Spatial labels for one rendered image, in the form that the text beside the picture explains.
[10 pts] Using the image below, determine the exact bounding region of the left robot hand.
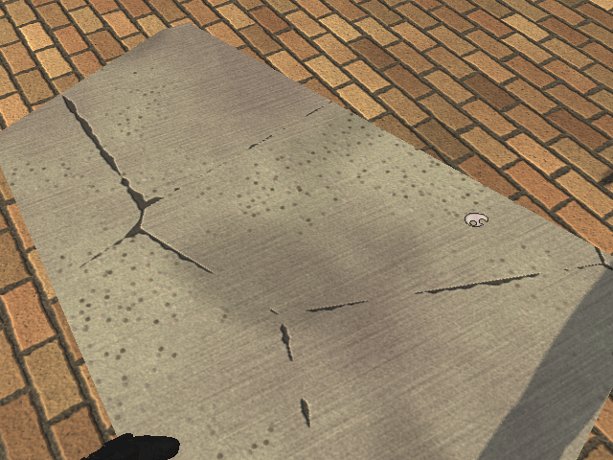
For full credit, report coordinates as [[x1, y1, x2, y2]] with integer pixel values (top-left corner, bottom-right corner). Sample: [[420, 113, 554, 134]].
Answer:
[[80, 433, 180, 460]]

